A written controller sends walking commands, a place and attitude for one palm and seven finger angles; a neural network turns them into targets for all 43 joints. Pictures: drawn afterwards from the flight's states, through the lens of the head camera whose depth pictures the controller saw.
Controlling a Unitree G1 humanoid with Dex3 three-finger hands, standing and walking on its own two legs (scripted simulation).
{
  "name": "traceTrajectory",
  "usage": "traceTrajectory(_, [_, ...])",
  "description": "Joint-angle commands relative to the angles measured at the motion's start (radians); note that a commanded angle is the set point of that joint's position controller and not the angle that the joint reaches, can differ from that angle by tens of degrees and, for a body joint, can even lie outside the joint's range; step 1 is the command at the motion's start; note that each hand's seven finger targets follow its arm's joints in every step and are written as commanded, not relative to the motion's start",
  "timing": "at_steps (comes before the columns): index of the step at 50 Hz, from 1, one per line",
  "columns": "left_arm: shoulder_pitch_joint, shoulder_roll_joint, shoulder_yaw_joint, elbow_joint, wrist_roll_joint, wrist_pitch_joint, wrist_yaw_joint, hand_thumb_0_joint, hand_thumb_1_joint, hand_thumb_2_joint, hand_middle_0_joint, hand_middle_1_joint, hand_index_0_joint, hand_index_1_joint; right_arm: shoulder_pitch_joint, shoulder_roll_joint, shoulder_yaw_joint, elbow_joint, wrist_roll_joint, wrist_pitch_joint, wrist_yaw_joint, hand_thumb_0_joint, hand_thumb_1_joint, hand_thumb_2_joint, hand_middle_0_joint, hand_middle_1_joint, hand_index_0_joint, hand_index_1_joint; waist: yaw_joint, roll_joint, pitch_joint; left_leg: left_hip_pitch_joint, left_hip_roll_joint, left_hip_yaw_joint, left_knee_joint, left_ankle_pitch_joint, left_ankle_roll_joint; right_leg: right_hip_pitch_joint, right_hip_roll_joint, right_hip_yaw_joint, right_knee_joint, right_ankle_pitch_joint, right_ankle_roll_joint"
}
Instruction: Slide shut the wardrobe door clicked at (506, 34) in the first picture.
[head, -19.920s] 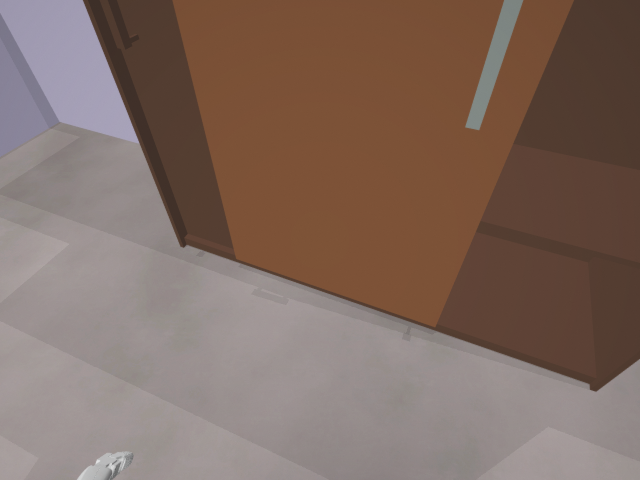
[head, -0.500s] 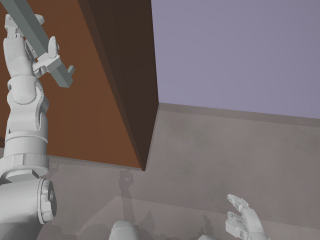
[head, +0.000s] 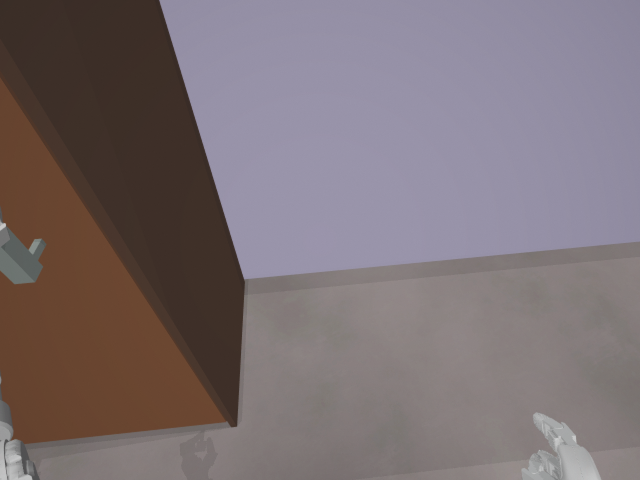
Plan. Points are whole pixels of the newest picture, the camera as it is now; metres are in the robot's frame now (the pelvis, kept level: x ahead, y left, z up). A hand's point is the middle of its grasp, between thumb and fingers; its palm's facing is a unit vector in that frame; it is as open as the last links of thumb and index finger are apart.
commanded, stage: stop walking and hold the door there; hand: left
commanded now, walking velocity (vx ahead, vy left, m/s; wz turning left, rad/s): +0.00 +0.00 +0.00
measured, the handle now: out of the picture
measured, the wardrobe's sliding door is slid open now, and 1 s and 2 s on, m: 0.00 0.00 0.00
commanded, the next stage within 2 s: none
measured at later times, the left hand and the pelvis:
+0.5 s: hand out of the picture +0.35 +0.38 +0.18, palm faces +0.50 -0.83 -0.23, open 6.7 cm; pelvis -0.04 +0.06 +0.01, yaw -4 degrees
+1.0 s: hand out of the picture +0.35 +0.38 +0.18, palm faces +0.52 -0.81 -0.27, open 6.8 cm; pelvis -0.04 +0.06 +0.00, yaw +0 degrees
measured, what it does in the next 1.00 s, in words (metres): steps on the spot: left foot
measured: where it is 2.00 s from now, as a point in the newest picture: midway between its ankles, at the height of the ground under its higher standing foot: outside the picture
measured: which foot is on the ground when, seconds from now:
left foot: up 0.00-0.12, down 0.14-1.00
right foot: down 0.00-1.00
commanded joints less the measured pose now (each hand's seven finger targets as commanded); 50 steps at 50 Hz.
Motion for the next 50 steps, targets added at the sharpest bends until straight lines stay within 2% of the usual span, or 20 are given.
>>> traceTrajectory(1, [-0.281, 0.424, 0.095, -0.176, 0.008, -0.075, 0.02, 0.0, 0.9, 0.9, -0.45, -1.4, -0.45, -1.4, -0.021, -0.093, -0.031, -0.109, 0.007, -0.053, -0.01, 0.0, -0.9, -0.9, 0.2, 0.3, 0.2, 0.3, 0.068, -0.119, -0.202, -0.051, 0.014, -0.178, 0.19, -0.198, 0.01, 0.034, -0.402, 0.334, -0.204, 0.501, -0.017])
traceTrajectory(2, [-0.285, 0.422, 0.094, -0.177, 0.009, -0.078, 0.019, 0.0, 0.9, 0.9, -0.45, -1.4, -0.45, -1.4, -0.011, -0.086, -0.023, -0.103, 0.002, -0.062, -0.012, 0.0, -0.9, -0.9, 0.2, 0.3, 0.2, 0.3, 0.058, -0.113, -0.208, -0.029, 0.024, -0.191, 0.14, -0.179, 0.013, 0.015, -0.388, 0.297, -0.195, 0.415, -0.046])
traceTrajectory(3, [-0.265, 0.42, 0.1, -0.164, 0.013, -0.085, 0.019, 0.0, 0.9, 0.9, -0.45, -1.4, -0.45, -1.4, 0.0, -0.079, -0.015, -0.096, -0.007, -0.067, -0.014, 0.0, -0.9, -0.9, 0.2, 0.3, 0.2, 0.3, 0.044, -0.118, -0.21, 0.001, 0.025, -0.179, 0.063, -0.125, 0.015, 0.012, -0.353, 0.247, -0.185, 0.368, -0.043])
traceTrajectory(6, [-0.213, 0.466, 0.141, -0.154, 0.01, -0.101, 0.017, 0.0, 0.9, 0.9, -0.45, -1.4, -0.45, -1.4, -0.006, -0.078, -0.012, -0.081, -0.019, -0.078, -0.029, 0.0, -0.9, -0.9, 0.2, 0.3, 0.2, 0.3, 0.043, -0.044, -0.221, 0.115, 0.041, -0.16, -0.161, 0.116, 0.027, 0.019, -0.248, 0.168, -0.129, 0.323, 0.022])
traceTrajectory(8, [-0.239, 0.424, 0.095, -0.223, 0.002, -0.101, 0.008, 0.0, 0.9, 0.9, -0.45, -1.4, -0.45, -1.4, -0.014, -0.082, -0.013, -0.087, -0.008, -0.081, -0.032, 0.0, -0.9, -0.9, 0.2, 0.3, 0.2, 0.3, 0.057, 0.007, -0.264, 0.157, 0.12, -0.22, -0.16, 0.306, 0.049, 0.032, -0.184, 0.137, -0.092, 0.342, 0.061])
traceTrajectory(10, [-0.244, 0.354, 0.024, -0.239, -0.001, -0.082, -0.006, 0.0, 0.9, 0.9, -0.45, -1.4, -0.45, -1.4, -0.012, -0.071, -0.008, -0.089, -0.001, -0.078, -0.032, 0.0, -0.9, -0.9, 0.2, 0.3, 0.2, 0.3, 0.046, -0.025, -0.267, 0.148, 0.104, -0.171, -0.119, 0.31, 0.04, 0.048, -0.177, 0.148, -0.109, 0.365, 0.067])
traceTrajectory(15, [-0.237, 0.336, 0.004, -0.218, -0.003, -0.068, 0.002, 0.0, 0.9, 0.9, -0.45, -1.4, -0.45, -1.4, -0.011, -0.072, 0.002, -0.078, -0.012, -0.076, -0.038, 0.0, -0.9, -0.9, 0.2, 0.3, 0.2, 0.3, 0.043, -0.02, -0.217, 0.079, 0.114, -0.21, -0.23, 0.03, 0.041, 0.001, -0.145, 0.095, -0.119, 0.12, 0.072])
traceTrajectory(19, [-0.314, 0.263, -0.077, -0.255, -0.003, -0.085, 0.004, 0.0, 0.9, 0.9, -0.45, -1.4, -0.45, -1.4, -0.028, -0.058, 0.017, -0.074, -0.017, -0.083, -0.041, 0.0, -0.9, -0.9, 0.2, 0.3, 0.2, 0.3, 0.039, 0.09, -0.154, 0.033, 0.15, -0.278, -0.354, -0.261, 0.049, -0.066, -0.118, 0.054, -0.076, 0.007, 0.071])
traceTrajectory(21, [-0.355, 0.249, -0.095, -0.28, 0.003, -0.094, 0.01, 0.0, 0.9, 0.9, -0.45, -1.4, -0.45, -1.4, -0.024, -0.05, 0.023, -0.07, -0.022, -0.09, -0.043, 0.0, -0.9, -0.9, 0.2, 0.3, 0.2, 0.3, 0.043, 0.117, -0.163, 0.045, 0.164, -0.297, -0.378, -0.288, 0.047, -0.078, -0.111, 0.04, -0.052, 0.007, 0.071])
traceTrajectory(23, [-0.365, 0.227, -0.117, -0.291, 0.002, -0.09, 0.013, 0.0, 0.9, 0.9, -0.45, -1.4, -0.45, -1.4, -0.018, -0.05, 0.025, -0.067, -0.024, -0.097, -0.042, 0.0, -0.9, -0.9, 0.2, 0.3, 0.2, 0.3, 0.042, 0.107, -0.181, 0.071, 0.158, -0.279, -0.347, -0.197, 0.04, -0.07, -0.112, 0.031, -0.059, 0.042, 0.068])
traceTrajectory(25, [-0.37, 0.196, -0.148, -0.315, 0.001, -0.084, 0.013, 0.0, 0.9, 0.9, -0.45, -1.4, -0.45, -1.4, -0.025, -0.049, 0.026, -0.065, -0.026, -0.098, -0.041, 0.0, -0.9, -0.9, 0.2, 0.3, 0.2, 0.3, 0.041, 0.095, -0.203, 0.095, 0.147, -0.243, -0.306, -0.112, 0.039, -0.056, -0.122, 0.032, -0.078, 0.07, 0.067])
traceTrajectory(27, [-0.373, 0.221, -0.128, -0.315, 0.004, -0.078, 0.02, 0.0, 0.9, 0.9, -0.45, -1.4, -0.45, -1.4, -0.02, -0.053, 0.023, -0.06, -0.026, -0.099, -0.038, 0.0, -0.9, -0.9, 0.2, 0.3, 0.2, 0.3, 0.042, 0.081, -0.23, 0.105, 0.132, -0.21, -0.271, -0.058, 0.03, -0.038, -0.13, 0.037, -0.093, 0.091, 0.064])
traceTrajectory(31, [-0.39, 0.235, -0.112, -0.309, 0.007, -0.075, 0.028, 0.0, 0.9, 0.9, -0.45, -1.4, -0.45, -1.4, -0.025, -0.054, 0.02, -0.056, -0.024, -0.092, -0.035, 0.0, -0.9, -0.9, 0.2, 0.3, 0.2, 0.3, 0.041, 0.09, -0.209, 0.055, 0.122, -0.201, -0.288, -0.169, 0.025, -0.039, -0.127, 0.029, -0.09, 0.051, 0.065])
traceTrajectory(34, [-0.396, 0.211, -0.134, -0.317, 0.002, -0.075, 0.028, 0.0, 0.9, 0.9, -0.45, -1.4, -0.45, -1.4, -0.029, -0.054, 0.021, -0.056, -0.021, -0.092, -0.036, 0.0, -0.9, -0.9, 0.2, 0.3, 0.2, 0.3, 0.038, 0.078, -0.214, 0.063, 0.111, -0.191, -0.262, -0.132, 0.026, -0.038, -0.131, 0.037, -0.102, 0.077, 0.063])
traceTrajectory(37, [-0.381, 0.24, -0.107, -0.317, 0.004, -0.072, 0.03, 0.0, 0.9, 0.9, -0.45, -1.4, -0.45, -1.4, -0.02, -0.055, 0.017, -0.054, -0.021, -0.09, -0.036, 0.0, -0.9, -0.9, 0.2, 0.3, 0.2, 0.3, 0.041, 0.05, -0.25, 0.088, 0.091, -0.16, -0.201, 0.007, 0.019, -0.016, -0.145, 0.05, -0.113, 0.155, 0.06])
traceTrajectory(39, [-0.37, 0.226, -0.117, -0.322, -0.001, -0.068, 0.026, 0.0, 0.9, 0.9, -0.45, -1.4, -0.45, -1.4, -0.032, -0.062, 0.009, -0.058, -0.018, -0.086, -0.035, 0.0, -0.9, -0.9, 0.2, 0.3, 0.2, 0.3, 0.043, 0.023, -0.256, 0.081, 0.068, -0.134, -0.123, 0.129, 0.017, 0.006, -0.182, 0.081, -0.115, 0.263, 0.055])
traceTrajectory(42, [-0.359, 0.272, -0.081, -0.325, 0.006, -0.061, 0.027, 0.0, 0.9, 0.9, -0.45, -1.4, -0.45, -1.4, -0.031, -0.062, -0.001, -0.061, -0.016, -0.069, -0.03, 0.0, -0.9, -0.9, 0.2, 0.3, 0.2, 0.3, 0.046, -0.041, -0.291, 0.04, 0.038, -0.109, 0.002, 0.187, -0.006, 0.057, -0.305, 0.168, -0.097, 0.486, 0.019])
traceTrajectory(45, [-0.338, 0.307, -0.029, -0.268, 0.0, -0.054, 0.016, 0.0, 0.9, 0.9, -0.45, -1.4, -0.45, -1.4, -0.05, -0.06, -0.006, -0.06, -0.011, -0.059, -0.028, 0.0, -0.9, -0.9, 0.2, 0.3, 0.2, 0.3, 0.066, -0.168, -0.282, -0.119, -0.006, -0.143, 0.18, -0.178, -0.019, 0.134, -0.452, 0.239, -0.076, 0.737, -0.052])
traceTrajectory(48, [-0.365, 0.337, 0.014, -0.265, 0.006, -0.058, 0.013, 0.0, 0.9, 0.9, -0.45, -1.4, -0.45, -1.4, -0.049, -0.064, -0.003, -0.052, -0.013, -0.071, -0.032, 0.0, -0.9, -0.9, 0.2, 0.3, 0.2, 0.3, 0.065, -0.23, -0.269, -0.133, 0.029, -0.181, 0.176, -0.246, -0.014, 0.11, -0.51, 0.191, -0.04, 0.749, -0.061])
traceTrajectory(50, [-0.376, 0.292, -0.026, -0.268, 0.005, -0.061, 0.006, 0.0, 0.9, 0.9, -0.45, -1.4, -0.45, -1.4, -0.053, -0.053, 0.005, -0.043, -0.016, -0.066, -0.037, 0.0, -0.9, -0.9, 0.2, 0.3, 0.2, 0.3, 0.041, -0.185, -0.28, -0.017, 0.025, -0.144, 0.02, -0.087, -0.021, 0.059, -0.462, 0.104, 0.009, 0.688, -0.017])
